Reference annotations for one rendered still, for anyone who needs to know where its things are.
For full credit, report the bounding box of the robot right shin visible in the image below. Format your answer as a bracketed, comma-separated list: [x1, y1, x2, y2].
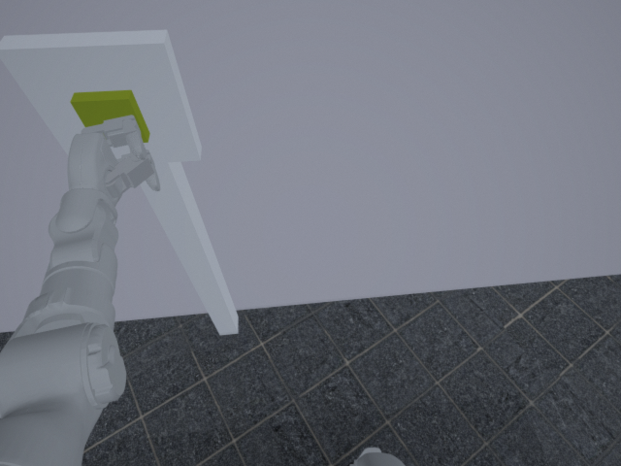
[357, 448, 381, 460]

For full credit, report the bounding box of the button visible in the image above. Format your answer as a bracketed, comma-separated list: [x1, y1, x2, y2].
[71, 90, 150, 143]

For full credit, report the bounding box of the left robot upper arm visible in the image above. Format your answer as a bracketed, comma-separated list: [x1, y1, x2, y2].
[0, 322, 126, 466]

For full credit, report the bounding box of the panel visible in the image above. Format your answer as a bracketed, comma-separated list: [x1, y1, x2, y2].
[0, 30, 239, 335]

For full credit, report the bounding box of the left robot hand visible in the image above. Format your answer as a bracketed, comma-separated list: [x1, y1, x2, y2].
[68, 115, 160, 206]

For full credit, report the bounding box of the robot left forearm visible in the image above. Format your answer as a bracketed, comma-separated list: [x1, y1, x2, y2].
[0, 188, 118, 418]

